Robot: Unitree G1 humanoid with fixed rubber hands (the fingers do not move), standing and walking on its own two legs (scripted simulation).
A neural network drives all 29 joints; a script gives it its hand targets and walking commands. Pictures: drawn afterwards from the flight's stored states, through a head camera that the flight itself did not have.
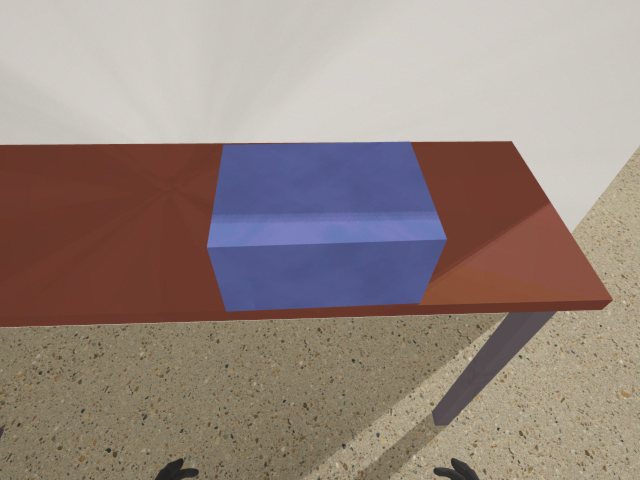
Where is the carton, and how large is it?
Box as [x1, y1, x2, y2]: [207, 141, 446, 311]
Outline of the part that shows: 410,142 408,141 223,145 207,249 226,311 419,302 446,238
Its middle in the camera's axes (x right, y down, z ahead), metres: +0.01 -0.02 +0.56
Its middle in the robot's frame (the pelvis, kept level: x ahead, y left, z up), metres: +0.46 +0.01 +0.06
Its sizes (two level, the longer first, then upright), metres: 0.280 0.197 0.142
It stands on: a table, 0.75 m high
